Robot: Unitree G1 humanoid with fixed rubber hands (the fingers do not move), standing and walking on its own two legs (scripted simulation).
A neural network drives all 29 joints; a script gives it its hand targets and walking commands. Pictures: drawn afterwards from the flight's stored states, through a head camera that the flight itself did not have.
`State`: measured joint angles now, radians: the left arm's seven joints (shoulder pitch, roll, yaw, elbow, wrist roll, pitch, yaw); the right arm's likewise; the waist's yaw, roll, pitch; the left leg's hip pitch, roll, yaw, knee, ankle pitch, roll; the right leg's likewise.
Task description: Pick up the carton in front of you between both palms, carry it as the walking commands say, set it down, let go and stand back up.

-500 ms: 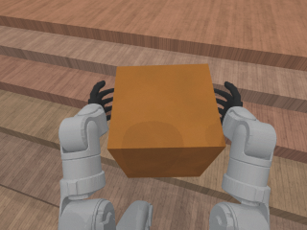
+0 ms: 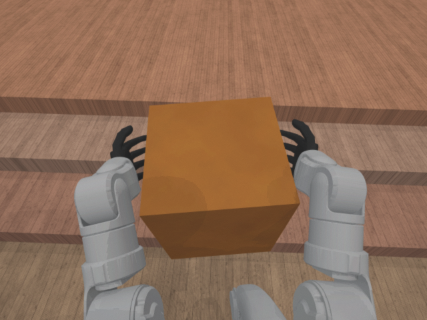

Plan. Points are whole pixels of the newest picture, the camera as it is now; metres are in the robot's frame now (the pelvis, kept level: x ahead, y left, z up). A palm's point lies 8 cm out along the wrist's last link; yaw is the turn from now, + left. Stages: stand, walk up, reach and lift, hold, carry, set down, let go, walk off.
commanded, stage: carry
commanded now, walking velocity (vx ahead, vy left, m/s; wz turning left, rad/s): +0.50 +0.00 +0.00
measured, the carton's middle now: (216, 186) +0.36 -0.02 +0.06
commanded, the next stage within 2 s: none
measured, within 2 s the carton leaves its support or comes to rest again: neither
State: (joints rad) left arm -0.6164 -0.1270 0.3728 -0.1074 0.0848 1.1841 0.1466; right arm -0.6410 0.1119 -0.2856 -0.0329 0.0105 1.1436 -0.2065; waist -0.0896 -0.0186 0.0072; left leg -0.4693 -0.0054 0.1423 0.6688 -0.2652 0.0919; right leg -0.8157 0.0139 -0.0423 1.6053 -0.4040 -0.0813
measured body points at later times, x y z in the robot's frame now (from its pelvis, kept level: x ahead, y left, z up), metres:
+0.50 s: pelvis +0.32 -0.05 +0.10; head +0.35 -0.05 +0.55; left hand +0.65 +0.16 +0.22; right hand +0.70 -0.15 +0.22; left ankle +0.27 +0.06 -0.44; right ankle +0.32 -0.12 -0.61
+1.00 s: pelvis +0.66 +0.01 +0.21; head +0.69 +0.01 +0.66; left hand +1.04 +0.13 +0.34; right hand +1.01 -0.18 +0.35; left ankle +0.69 +0.10 -0.51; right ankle +0.67 -0.09 -0.33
